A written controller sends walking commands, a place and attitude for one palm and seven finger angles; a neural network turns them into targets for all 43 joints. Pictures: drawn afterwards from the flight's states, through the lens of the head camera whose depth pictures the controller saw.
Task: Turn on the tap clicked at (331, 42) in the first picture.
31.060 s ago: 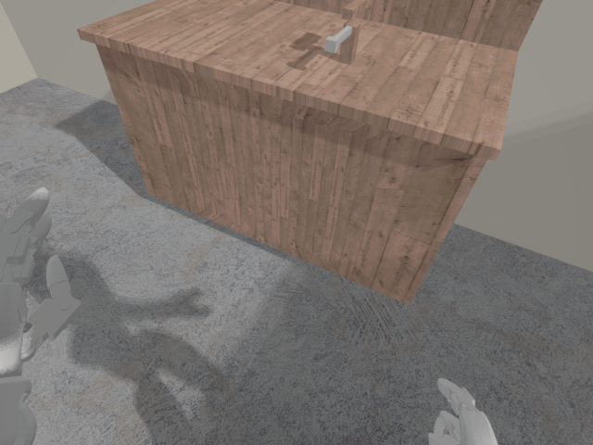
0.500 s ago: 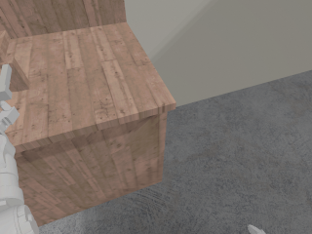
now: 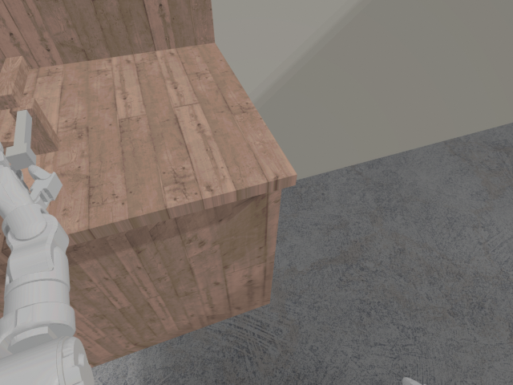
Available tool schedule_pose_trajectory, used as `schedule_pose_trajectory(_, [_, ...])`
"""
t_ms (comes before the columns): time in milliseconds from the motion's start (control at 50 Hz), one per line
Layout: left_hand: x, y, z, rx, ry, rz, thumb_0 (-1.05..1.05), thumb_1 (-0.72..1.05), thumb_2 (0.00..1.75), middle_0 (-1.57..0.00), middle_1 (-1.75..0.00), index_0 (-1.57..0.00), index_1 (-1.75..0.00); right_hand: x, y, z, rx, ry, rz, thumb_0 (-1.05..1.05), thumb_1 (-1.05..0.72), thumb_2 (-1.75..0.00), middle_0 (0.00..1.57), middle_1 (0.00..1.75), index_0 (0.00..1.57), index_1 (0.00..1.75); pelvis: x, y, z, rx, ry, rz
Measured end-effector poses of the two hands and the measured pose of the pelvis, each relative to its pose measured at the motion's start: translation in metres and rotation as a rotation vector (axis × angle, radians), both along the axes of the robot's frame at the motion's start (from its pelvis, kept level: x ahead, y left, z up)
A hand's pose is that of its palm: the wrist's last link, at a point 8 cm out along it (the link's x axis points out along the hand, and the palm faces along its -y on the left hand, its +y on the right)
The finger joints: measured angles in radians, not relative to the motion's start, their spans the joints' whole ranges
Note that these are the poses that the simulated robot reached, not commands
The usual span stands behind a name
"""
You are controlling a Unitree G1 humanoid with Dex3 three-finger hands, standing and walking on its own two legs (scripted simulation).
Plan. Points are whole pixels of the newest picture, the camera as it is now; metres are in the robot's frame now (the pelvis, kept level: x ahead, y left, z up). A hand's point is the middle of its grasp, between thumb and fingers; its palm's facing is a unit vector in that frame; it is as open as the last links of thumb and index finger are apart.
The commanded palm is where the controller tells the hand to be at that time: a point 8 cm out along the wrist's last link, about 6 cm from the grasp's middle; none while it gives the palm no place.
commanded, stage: push the lever round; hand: left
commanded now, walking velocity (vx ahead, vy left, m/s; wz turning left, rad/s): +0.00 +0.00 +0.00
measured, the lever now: (21, 156) +0.41 +0.39 +0.15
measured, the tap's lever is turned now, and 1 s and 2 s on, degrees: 4 39 71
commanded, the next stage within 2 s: lift the hand up off the lever in 1.88 s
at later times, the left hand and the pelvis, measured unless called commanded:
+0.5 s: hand (85, 166) +0.41 +0.30 +0.12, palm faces +0.78 -0.62 -0.08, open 8.0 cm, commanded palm +0.37 +0.31 +0.13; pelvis +0.00 +0.00 +0.00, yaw +1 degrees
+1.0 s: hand (112, 148) +0.46 +0.27 +0.12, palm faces +0.84 -0.53 -0.10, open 8.0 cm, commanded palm +0.40 +0.28 +0.13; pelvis +0.01 -0.01 +0.00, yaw +1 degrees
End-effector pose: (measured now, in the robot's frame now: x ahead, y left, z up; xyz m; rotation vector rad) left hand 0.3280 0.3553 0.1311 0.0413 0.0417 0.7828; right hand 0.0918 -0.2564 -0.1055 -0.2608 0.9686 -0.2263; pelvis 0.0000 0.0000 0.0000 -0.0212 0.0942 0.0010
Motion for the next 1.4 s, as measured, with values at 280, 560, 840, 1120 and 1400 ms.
schedule_pose_trajectory(280, [0.013,-0.02,0.0,-0.005,0.012,0.062,0.01,0.9,0.92,-0.15,-0.15,-0.12,-0.15,0.015,0.01,0.0,0.005,-0.001,0.038,0.01,-0.9,-0.9,0.21,0.3,0.2,0.3,-0.001,0.003,0.001,0.0,0.001,0.016])
schedule_pose_trajectory(560, [0.036,-0.043,-0.002,-0.007,0.05,0.136,0.02,0.88,0.91,-0.15,-0.15,-0.12,-0.15,-0.003,0.004,-0.008,0.014,0.064,0.026,0.01,-0.9,-0.9,0.21,0.3,0.2,0.3,-0.002,-0.003,-0.001,0.001,0.021,0.019])
schedule_pose_trajectory(840, [0.063,-0.064,-0.002,-0.004,0.058,0.196,0.02,0.9,0.9,-0.15,-0.15,-0.11,-0.15,-0.041,-0.013,-0.018,0.02,0.181,-0.029,0.01,-0.9,-0.9,0.2,0.3,0.2,0.3,0.004,-0.009,-0.004,0.005,0.052,0.013])
schedule_pose_trajectory(1120, [0.078,-0.076,0.0,-0.018,0.086,0.251,0.02,0.9,0.9,-0.16,-0.15,-0.1,-0.14,-0.044,-0.015,-0.021,0.049,0.203,-0.036,0.0,-0.9,-0.9,0.2,0.3,0.2,0.3,0.011,-0.014,-0.005,0.008,0.07,0.01])
schedule_pose_trajectory(1400, [0.089,-0.083,0.001,-0.008,0.107,0.286,0.02,0.9,0.9,-0.16,-0.15,-0.08,-0.13,-0.041,-0.014,-0.025,0.066,0.226,-0.009,0.0,-0.9,-0.9,0.2,0.3,0.2,0.3,0.014,-0.014,-0.007,0.007,0.093,0.019])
